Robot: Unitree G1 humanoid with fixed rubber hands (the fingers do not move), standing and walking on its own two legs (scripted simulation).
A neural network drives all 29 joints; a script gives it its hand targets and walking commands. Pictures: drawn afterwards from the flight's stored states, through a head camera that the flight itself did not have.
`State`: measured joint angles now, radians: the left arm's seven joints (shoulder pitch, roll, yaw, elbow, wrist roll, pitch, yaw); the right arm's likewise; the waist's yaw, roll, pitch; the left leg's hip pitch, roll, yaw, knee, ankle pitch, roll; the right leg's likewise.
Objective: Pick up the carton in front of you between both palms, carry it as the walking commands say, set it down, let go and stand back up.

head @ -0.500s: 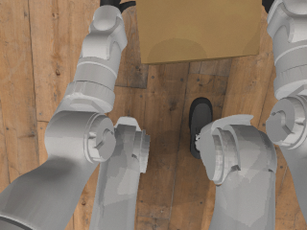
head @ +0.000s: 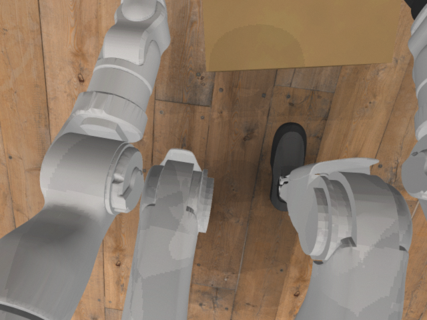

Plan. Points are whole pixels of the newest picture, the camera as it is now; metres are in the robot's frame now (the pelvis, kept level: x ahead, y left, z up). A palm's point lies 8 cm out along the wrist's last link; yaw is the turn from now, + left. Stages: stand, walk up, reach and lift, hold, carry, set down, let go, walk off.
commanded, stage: set down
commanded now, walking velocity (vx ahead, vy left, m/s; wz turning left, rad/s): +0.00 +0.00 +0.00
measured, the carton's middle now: out of the picture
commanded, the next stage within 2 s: let go in 1.16 s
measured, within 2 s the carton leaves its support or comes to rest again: neither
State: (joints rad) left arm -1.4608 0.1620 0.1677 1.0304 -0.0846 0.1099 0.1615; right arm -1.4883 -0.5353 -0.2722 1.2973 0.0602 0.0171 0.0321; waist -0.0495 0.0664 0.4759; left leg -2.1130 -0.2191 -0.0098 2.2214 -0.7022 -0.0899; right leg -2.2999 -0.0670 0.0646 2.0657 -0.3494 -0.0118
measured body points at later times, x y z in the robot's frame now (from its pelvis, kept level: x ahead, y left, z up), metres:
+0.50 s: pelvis +0.01 +0.00 +0.07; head +0.35 -0.08 +0.35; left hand +0.57 +0.06 -0.06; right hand +0.53 -0.32 -0.07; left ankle +0.09 +0.12 -0.34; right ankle +0.17 -0.14 -0.34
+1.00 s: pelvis +0.04 -0.02 +0.19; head +0.35 -0.10 +0.51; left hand +0.57 +0.07 +0.09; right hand +0.53 -0.34 +0.08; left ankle +0.09 +0.12 -0.34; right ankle +0.17 -0.14 -0.34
